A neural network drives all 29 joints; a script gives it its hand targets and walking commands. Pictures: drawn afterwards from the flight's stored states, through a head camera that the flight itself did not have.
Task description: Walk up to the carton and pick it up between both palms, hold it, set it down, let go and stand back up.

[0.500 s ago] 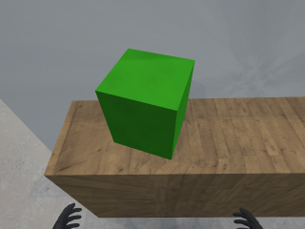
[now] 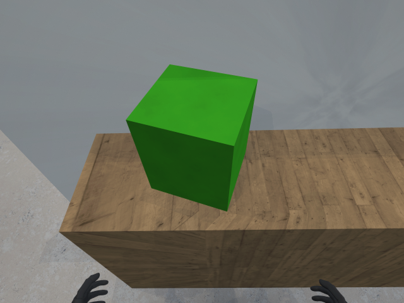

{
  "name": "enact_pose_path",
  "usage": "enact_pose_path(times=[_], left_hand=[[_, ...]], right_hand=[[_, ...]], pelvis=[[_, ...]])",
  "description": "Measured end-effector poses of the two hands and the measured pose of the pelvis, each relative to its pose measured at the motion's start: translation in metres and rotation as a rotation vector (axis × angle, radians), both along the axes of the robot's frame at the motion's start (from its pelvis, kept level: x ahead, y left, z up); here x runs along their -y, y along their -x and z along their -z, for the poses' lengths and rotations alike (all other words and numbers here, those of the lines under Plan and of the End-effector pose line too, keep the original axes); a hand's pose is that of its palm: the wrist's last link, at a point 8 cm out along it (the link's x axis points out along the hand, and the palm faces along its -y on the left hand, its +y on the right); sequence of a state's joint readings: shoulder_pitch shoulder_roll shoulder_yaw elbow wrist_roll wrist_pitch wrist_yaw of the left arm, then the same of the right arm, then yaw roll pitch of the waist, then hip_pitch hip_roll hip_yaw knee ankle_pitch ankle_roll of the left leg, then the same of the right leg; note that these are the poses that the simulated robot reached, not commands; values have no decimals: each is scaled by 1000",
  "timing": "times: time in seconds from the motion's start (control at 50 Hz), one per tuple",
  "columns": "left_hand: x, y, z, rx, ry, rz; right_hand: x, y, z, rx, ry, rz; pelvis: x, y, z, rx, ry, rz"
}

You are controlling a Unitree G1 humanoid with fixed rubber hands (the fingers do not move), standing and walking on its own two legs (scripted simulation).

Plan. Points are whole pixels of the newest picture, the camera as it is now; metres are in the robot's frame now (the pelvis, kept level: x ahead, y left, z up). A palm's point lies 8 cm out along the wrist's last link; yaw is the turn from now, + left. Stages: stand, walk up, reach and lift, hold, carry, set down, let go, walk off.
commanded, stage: stand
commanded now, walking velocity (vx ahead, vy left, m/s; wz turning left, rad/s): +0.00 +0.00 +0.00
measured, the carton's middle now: (199, 139) +0.45 +0.02 +0.04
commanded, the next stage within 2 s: none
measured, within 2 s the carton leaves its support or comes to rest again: neither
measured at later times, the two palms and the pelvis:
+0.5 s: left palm out of the picture +0.11 +0.27 -0.11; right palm out of the picture +0.09 -0.26 -0.12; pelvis +0.00 +0.00 +0.00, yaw +0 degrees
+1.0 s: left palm out of the picture +0.11 +0.27 -0.11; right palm out of the picture +0.09 -0.26 -0.12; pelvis +0.00 +0.00 +0.00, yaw +0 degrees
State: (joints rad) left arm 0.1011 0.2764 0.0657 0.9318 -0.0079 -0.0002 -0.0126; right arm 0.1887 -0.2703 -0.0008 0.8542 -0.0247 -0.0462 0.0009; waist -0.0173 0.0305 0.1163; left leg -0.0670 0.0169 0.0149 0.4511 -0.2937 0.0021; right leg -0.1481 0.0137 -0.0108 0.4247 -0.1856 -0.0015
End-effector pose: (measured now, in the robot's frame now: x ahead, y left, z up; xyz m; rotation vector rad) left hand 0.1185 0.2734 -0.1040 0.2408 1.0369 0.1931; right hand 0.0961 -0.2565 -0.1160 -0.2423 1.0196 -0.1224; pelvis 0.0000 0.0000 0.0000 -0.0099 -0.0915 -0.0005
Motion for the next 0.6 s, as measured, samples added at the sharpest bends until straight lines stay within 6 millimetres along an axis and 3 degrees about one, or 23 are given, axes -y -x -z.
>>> enact_pose_path(times=[0.6], left_hand=[[2, 3, 1, -10, 0, 3]], right_hand=[[2, 3, 1, -8, 0, 3]], pelvis=[[1, 3, 0, 4, -2, 0]])
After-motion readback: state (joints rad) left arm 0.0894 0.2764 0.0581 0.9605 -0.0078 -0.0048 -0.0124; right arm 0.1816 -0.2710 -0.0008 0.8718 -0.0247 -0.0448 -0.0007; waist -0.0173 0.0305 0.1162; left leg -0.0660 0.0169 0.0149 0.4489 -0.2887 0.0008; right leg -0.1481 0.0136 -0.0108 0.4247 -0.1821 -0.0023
